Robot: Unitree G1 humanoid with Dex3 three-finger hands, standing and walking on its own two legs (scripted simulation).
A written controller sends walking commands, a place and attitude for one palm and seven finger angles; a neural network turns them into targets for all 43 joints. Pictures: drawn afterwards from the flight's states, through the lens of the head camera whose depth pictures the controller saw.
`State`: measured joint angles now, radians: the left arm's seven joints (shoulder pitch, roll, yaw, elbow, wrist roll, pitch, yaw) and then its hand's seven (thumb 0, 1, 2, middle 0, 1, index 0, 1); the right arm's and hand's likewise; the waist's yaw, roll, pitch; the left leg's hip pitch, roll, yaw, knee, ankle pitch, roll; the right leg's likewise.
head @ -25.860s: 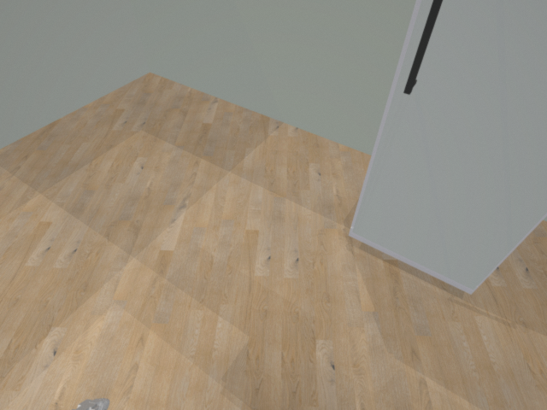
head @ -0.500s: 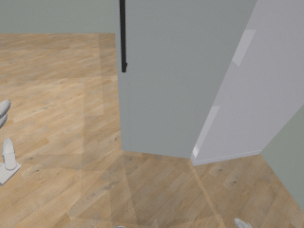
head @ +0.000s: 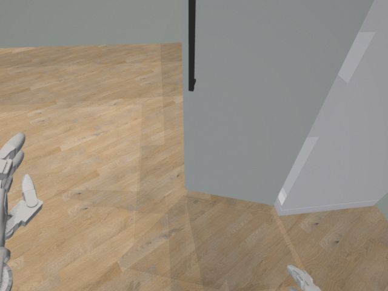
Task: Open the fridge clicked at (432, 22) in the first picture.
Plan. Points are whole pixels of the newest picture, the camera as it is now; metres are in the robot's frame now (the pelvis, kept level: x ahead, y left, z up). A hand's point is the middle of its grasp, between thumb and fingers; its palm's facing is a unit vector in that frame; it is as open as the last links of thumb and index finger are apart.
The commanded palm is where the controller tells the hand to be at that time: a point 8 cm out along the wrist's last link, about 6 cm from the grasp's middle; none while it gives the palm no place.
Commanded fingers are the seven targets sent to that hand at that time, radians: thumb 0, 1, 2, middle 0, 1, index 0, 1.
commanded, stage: let the arm hang, fingers relaxed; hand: left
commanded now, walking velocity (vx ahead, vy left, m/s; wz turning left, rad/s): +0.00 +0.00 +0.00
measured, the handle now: (193, 18) +0.76 +0.08 +0.26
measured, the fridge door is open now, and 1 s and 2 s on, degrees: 72 72 72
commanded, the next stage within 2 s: look to check the result in 1.06 s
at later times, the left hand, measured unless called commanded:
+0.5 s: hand out of the picture -0.04 +0.20 -0.17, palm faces +0.06 -0.98 -0.20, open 7.1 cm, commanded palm none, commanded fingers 0.00 0.90 0.90 -0.20 -0.30 -0.20 -0.30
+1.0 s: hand out of the picture -0.01 +0.19 -0.17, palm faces +0.04 -0.98 -0.17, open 7.3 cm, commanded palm none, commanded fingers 0.00 0.90 0.90 -0.20 -0.30 -0.20 -0.30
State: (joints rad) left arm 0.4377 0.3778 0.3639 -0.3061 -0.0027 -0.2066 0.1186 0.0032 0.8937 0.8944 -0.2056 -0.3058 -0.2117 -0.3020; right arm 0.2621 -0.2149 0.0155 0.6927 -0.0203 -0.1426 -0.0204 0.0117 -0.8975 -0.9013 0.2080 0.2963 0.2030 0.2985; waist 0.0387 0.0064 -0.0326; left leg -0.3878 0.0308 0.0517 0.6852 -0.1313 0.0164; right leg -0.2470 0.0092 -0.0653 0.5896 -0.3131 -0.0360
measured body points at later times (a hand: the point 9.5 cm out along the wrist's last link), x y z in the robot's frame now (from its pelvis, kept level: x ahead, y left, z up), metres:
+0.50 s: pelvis -0.01 +0.01 +0.01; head +0.01 +0.02 +0.46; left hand -0.04 +0.25 -0.15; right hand -0.02 -0.22 -0.14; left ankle +0.02 +0.11 -0.73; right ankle +0.00 -0.10 -0.73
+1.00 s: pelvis -0.01 +0.03 +0.01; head +0.00 +0.03 +0.46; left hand -0.01 +0.25 -0.15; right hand +0.00 -0.20 -0.15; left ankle +0.02 +0.11 -0.73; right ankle +0.00 -0.10 -0.73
